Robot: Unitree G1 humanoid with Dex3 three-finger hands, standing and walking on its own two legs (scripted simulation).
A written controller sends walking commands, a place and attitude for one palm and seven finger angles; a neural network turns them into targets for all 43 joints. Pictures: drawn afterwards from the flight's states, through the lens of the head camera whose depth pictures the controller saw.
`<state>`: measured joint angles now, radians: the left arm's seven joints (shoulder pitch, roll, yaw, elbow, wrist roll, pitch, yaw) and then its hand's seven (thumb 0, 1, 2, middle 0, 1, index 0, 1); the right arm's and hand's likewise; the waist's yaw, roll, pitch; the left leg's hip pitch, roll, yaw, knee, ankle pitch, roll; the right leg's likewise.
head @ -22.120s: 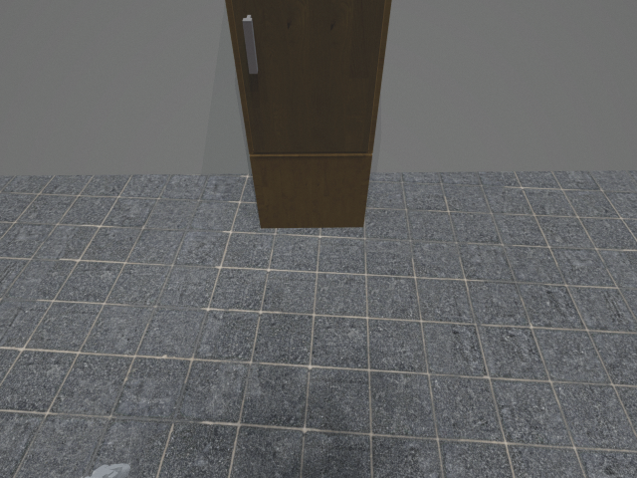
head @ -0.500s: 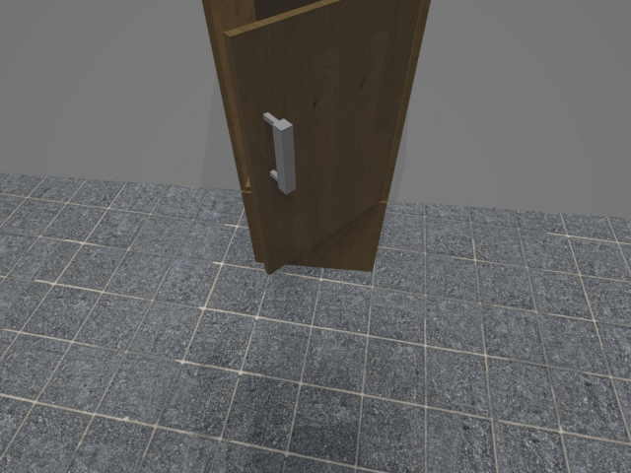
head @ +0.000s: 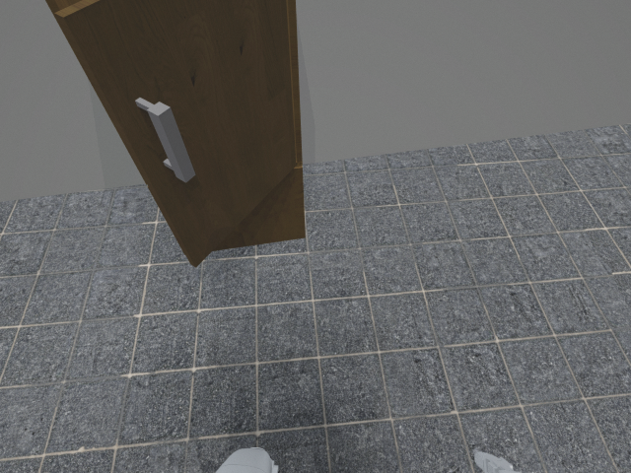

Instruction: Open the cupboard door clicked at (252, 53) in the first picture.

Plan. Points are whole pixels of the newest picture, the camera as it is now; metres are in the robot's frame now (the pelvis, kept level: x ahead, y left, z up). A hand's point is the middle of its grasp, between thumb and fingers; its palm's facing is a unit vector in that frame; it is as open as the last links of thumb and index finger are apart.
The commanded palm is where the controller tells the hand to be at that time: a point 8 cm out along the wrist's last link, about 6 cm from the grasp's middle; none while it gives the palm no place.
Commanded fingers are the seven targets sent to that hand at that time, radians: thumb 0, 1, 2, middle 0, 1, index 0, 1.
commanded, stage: walk to a spot facing it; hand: left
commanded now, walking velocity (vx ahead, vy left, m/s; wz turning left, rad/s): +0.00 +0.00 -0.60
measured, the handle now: (165, 140) +0.57 +0.31 +0.03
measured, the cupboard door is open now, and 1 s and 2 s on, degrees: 46 46 46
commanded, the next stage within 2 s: none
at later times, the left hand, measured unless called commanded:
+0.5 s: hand (198, 464) +0.13 +0.19 -0.17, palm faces -0.27 -0.92 -0.28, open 7.4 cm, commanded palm none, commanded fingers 0.00 0.90 0.90 -0.20 -0.30 -0.20 -0.30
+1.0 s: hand (255, 446) +0.16 +0.11 -0.17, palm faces -0.55 -0.81 -0.23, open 7.4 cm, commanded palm none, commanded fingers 0.00 0.90 0.90 -0.20 -0.30 -0.20 -0.30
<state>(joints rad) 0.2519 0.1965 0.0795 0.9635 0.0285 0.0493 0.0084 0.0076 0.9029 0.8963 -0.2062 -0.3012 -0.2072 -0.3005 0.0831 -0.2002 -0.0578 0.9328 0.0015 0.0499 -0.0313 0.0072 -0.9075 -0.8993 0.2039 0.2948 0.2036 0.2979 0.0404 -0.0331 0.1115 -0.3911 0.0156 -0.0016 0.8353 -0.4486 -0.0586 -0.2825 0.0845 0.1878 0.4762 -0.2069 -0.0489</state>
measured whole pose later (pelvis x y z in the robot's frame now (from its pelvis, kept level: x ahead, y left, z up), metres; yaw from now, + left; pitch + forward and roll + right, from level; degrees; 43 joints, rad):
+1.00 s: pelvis -0.01 -0.02 -0.01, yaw -35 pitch +1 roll +0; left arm 0.21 0.23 0.07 0.92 0.03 0.03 -0.02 0.01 0.91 0.90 -0.20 -0.30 -0.20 -0.30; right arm 0.19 -0.25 -0.06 0.91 -0.02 0.04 0.01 0.01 -0.91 -0.90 0.20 0.29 0.20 0.30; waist 0.00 -0.01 0.09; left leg -0.46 0.08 0.07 0.91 -0.45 -0.07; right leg -0.27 0.01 0.08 0.53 -0.28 0.00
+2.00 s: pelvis +0.19 -0.30 +0.00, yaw -59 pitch +1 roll +0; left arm 0.20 0.20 0.07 1.02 0.03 0.00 -0.05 0.01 0.92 0.90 -0.20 -0.30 -0.20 -0.30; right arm 0.31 -0.17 -0.04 1.02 -0.04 -0.07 0.00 0.00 -0.94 -0.90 0.21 0.30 0.21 0.30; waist 0.00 -0.01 0.04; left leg -0.18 0.10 0.16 0.40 -0.23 -0.02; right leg -0.49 -0.07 -0.07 0.86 -0.29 0.00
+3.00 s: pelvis +0.34 -0.63 -0.02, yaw -43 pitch +1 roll +0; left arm 0.18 0.24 0.07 0.96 0.02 0.04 0.02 0.00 0.92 0.90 -0.20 -0.30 -0.20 -0.30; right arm 0.14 -0.21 -0.05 0.91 -0.02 0.00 0.01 0.00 -0.91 -0.90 0.20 0.29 0.20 0.30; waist -0.02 -0.05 0.09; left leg -0.39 0.04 0.12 0.66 -0.28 0.04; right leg -0.39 -0.11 -0.11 1.05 -0.56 0.08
